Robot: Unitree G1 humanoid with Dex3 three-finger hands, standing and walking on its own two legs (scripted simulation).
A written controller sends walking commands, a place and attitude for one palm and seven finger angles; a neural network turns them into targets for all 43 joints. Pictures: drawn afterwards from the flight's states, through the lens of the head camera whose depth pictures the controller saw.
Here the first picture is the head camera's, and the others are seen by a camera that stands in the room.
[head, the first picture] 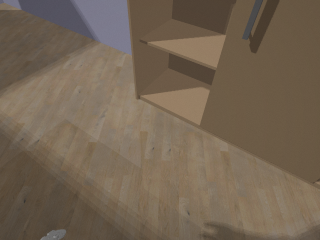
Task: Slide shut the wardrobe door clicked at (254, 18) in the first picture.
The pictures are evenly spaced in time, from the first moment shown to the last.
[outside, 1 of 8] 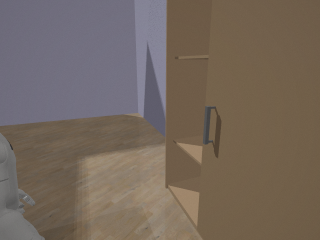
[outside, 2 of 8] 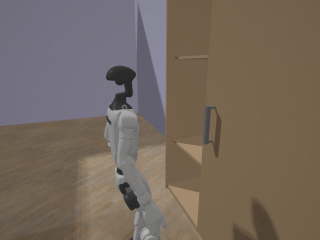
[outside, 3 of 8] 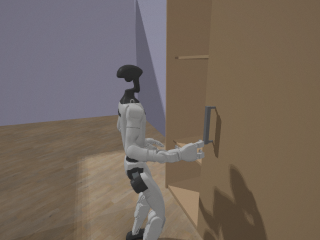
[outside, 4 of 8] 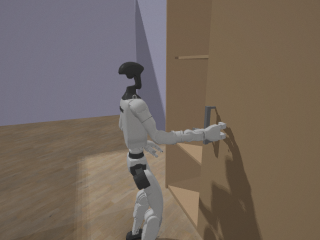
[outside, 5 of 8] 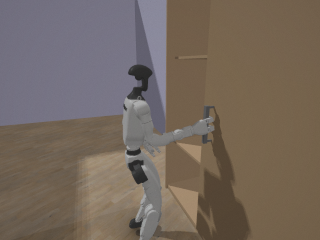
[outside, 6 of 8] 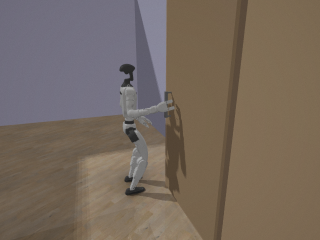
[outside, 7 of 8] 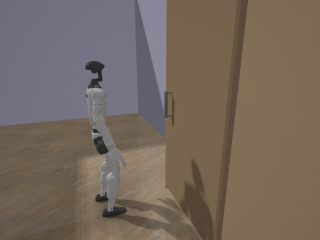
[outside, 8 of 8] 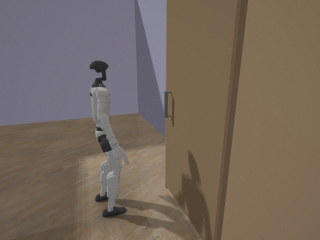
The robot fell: no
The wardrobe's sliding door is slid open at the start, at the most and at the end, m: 0.62 0.62 0.00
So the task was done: yes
